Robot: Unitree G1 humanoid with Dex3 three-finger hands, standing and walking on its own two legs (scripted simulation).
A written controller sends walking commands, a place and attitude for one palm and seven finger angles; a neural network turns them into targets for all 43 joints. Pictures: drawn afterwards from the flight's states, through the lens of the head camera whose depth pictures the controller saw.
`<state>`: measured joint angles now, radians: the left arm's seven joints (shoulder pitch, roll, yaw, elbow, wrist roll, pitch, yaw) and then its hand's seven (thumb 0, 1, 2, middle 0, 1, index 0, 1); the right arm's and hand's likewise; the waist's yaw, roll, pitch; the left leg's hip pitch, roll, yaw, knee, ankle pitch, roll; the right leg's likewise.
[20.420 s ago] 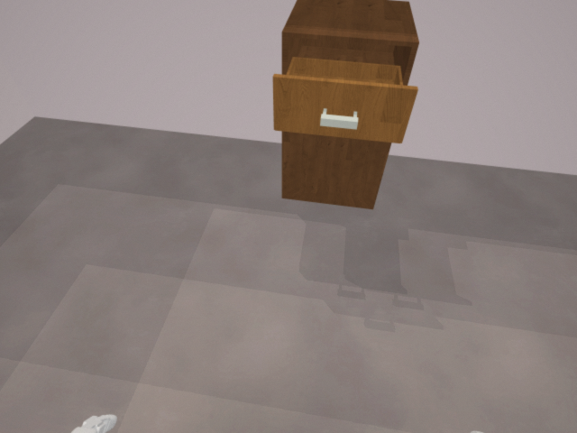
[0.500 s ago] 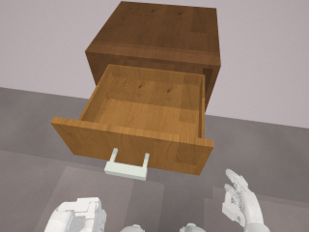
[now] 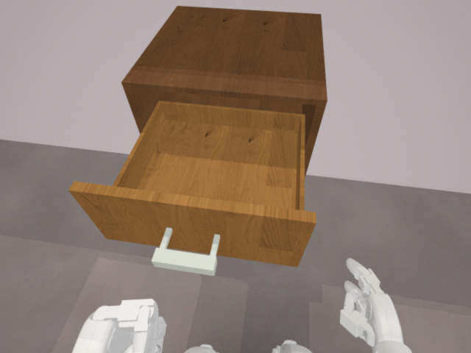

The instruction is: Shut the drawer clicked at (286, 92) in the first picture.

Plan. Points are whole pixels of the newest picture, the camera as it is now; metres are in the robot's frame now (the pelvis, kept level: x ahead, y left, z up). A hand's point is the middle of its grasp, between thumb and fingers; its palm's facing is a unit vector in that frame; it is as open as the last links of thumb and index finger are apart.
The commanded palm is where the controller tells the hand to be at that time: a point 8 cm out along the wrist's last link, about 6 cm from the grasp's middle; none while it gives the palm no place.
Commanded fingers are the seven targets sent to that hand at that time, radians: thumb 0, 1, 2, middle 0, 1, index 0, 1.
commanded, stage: bring the fist close to the handle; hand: left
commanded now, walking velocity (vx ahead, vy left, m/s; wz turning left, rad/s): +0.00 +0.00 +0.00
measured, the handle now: (188, 249) +0.30 +0.11 -0.01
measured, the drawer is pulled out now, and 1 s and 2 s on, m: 0.29 0.29 0.28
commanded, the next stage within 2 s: push the drawer shut in 1.32 s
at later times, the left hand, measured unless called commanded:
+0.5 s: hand (182, 325) +0.17 +0.09 +0.04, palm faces -0.11 -0.99 +0.00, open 3.3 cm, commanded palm +0.14 +0.15 +0.04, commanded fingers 0.00 0.90 0.90 -1.40 -1.60 -1.40 -1.60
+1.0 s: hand (191, 306) +0.20 +0.09 +0.00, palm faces -0.09 -1.00 +0.01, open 3.3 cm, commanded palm +0.17 +0.14 +0.00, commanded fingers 0.00 0.90 0.90 -1.40 -1.60 -1.40 -1.60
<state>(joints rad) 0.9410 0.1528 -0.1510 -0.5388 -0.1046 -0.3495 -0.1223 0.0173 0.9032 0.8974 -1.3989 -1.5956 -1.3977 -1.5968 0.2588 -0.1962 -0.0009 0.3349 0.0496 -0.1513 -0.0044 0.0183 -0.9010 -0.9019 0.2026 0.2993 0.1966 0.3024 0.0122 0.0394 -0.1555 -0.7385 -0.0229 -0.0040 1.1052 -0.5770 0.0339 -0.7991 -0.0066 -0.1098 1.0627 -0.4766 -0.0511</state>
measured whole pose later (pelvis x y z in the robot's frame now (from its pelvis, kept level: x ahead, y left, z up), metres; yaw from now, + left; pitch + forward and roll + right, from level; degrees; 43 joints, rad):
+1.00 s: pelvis -0.01 +0.00 -0.05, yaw +0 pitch +22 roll -1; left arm 0.52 0.12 -0.16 -0.18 -0.06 -0.44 -0.02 0.02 0.90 0.90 -1.40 -1.60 -1.40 -1.60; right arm 0.21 -0.21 0.02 0.39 0.01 -0.11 0.02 0.02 -0.90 -0.90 0.20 0.30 0.20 0.30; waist -0.02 0.02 -0.19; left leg -1.06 -0.02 0.00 1.33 -0.65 0.03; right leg -1.12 -0.02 -0.12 1.29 -0.55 -0.06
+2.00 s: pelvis -0.02 +0.01 -0.05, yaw +1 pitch +21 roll -3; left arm 0.28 0.16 -0.20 -0.05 -0.06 -0.40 0.02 0.00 0.85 0.99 -1.40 -1.60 -1.40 -1.60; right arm 0.20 -0.24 0.04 0.44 0.00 -0.11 0.00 0.02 -0.90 -0.90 0.20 0.30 0.20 0.30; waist -0.03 0.03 -0.16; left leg -1.08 -0.04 -0.02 1.34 -0.62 0.05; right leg -1.12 -0.04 -0.13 1.26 -0.51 -0.04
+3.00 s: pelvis -0.02 +0.01 -0.03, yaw +0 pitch +22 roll -1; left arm -0.30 0.14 -0.07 0.52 -0.08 -0.44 0.05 0.00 0.86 0.98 -1.40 -1.60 -1.40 -1.60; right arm 0.22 -0.25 0.02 0.57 0.00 -0.01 0.02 0.01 -0.90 -0.90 0.20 0.30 0.20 0.30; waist -0.08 0.03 -0.14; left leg -1.04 -0.04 0.00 1.24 -0.58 0.05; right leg -1.10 -0.03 -0.11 1.18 -0.47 -0.04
